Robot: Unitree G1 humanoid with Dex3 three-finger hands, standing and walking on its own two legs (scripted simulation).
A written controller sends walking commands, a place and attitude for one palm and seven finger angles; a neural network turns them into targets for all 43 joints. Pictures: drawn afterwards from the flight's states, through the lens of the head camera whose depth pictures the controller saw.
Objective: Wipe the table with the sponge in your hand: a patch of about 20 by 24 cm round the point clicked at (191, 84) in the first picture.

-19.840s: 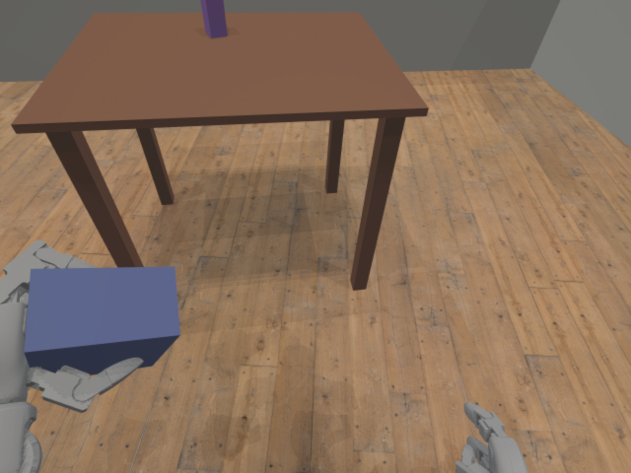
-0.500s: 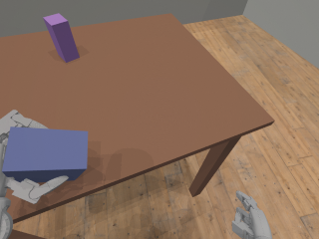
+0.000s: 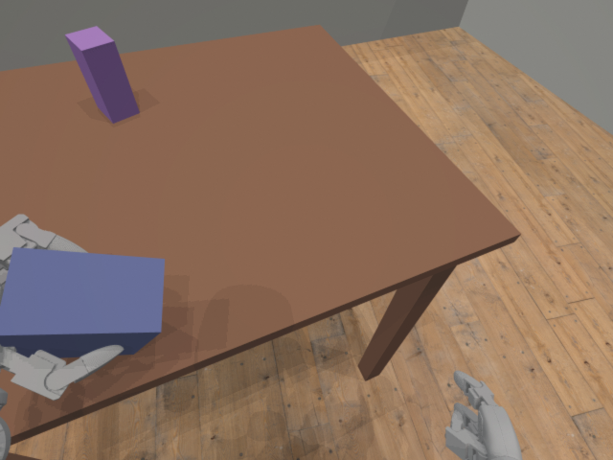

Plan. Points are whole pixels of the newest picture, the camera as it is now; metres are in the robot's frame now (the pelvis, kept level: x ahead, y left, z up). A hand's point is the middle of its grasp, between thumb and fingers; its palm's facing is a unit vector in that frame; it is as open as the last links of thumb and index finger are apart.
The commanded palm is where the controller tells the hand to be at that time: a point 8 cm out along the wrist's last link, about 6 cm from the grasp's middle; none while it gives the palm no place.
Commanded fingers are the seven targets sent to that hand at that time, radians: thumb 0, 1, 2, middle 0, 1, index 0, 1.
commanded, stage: shuffle to correct the standing spot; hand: left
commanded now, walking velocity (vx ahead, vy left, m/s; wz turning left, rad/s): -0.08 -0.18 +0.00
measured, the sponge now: (105, 311) +0.23 +0.21 +0.14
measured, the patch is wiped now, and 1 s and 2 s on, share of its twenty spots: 0.00 0.00 0.00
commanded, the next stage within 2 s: come to a stop and stand still in 0.74 s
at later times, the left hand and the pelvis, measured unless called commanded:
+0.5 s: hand (53, 315) +0.21 +0.24 +0.17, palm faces +0.33 -0.85 -0.41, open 10.7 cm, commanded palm +0.15 +0.28 +0.18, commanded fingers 0.00 0.10 1.30 -1.20 -1.60 -1.20 -1.60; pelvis -0.01 +0.00 +0.00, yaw +1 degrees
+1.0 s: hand (52, 298) +0.22 +0.23 +0.18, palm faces +0.33 -0.82 -0.47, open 10.7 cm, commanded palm +0.14 +0.27 +0.18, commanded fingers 0.00 0.10 1.30 -1.20 -1.60 -1.20 -1.60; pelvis -0.01 -0.01 +0.00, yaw +2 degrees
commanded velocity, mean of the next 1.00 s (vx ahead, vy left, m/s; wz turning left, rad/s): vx -0.05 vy -0.15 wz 0.00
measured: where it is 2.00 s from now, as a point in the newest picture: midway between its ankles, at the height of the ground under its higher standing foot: outside the picture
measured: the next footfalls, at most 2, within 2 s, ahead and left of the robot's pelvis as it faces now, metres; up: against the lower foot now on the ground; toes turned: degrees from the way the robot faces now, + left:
none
